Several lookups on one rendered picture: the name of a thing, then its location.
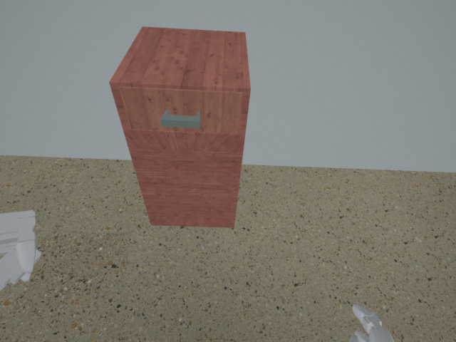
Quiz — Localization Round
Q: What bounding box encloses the drawer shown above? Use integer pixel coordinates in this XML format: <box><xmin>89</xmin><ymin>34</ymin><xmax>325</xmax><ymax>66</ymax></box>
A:
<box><xmin>119</xmin><ymin>86</ymin><xmax>242</xmax><ymax>134</ymax></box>

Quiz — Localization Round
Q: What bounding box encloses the handle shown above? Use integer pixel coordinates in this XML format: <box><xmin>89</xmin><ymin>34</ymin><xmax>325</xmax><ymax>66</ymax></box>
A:
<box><xmin>161</xmin><ymin>110</ymin><xmax>200</xmax><ymax>128</ymax></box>

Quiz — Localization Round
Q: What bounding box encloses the robot left hand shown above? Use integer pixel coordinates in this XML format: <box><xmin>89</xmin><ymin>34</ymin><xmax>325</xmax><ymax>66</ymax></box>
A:
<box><xmin>0</xmin><ymin>210</ymin><xmax>41</xmax><ymax>291</ymax></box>

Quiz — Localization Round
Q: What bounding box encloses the robot right hand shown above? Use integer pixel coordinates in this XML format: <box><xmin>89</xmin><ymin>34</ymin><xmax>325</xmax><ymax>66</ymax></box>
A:
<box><xmin>350</xmin><ymin>304</ymin><xmax>395</xmax><ymax>342</ymax></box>

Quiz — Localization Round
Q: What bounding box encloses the cabinet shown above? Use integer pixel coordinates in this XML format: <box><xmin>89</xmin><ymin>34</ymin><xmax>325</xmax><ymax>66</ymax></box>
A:
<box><xmin>109</xmin><ymin>26</ymin><xmax>251</xmax><ymax>228</ymax></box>

